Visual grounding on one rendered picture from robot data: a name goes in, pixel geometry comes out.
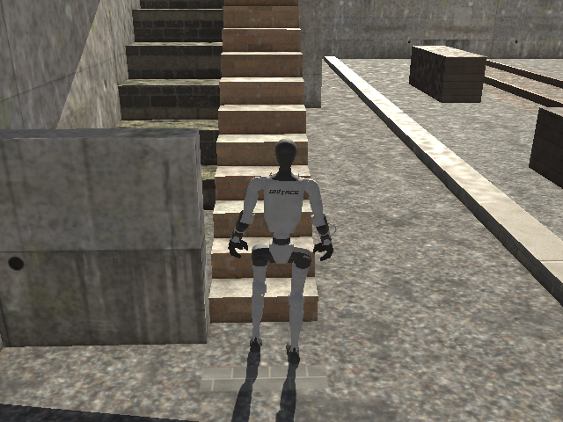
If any robot left forearm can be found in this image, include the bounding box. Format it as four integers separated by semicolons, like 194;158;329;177
230;210;249;243

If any robot right thigh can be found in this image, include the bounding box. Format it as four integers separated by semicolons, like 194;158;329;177
289;246;311;309

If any left robot upper arm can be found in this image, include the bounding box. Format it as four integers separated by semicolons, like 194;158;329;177
240;176;267;224

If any robot left shin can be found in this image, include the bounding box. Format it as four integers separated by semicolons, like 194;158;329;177
252;280;264;341

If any robot right hand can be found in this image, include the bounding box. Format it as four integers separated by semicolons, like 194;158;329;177
313;243;333;261

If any right robot upper arm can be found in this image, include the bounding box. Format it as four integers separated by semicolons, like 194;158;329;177
303;178;325;227

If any robot right forearm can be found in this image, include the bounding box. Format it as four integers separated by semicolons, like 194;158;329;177
316;213;332;245

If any robot left hand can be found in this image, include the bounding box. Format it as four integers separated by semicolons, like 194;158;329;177
228;240;248;258

